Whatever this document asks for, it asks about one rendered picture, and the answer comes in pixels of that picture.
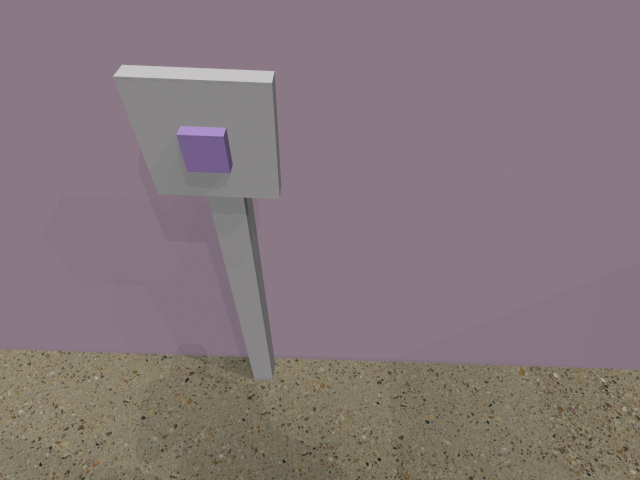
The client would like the panel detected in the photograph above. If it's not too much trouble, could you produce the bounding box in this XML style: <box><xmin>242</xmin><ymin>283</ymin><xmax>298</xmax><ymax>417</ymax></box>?
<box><xmin>113</xmin><ymin>65</ymin><xmax>281</xmax><ymax>380</ymax></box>

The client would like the button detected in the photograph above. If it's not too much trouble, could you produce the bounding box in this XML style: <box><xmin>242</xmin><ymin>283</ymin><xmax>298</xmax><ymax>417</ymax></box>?
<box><xmin>176</xmin><ymin>126</ymin><xmax>233</xmax><ymax>173</ymax></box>

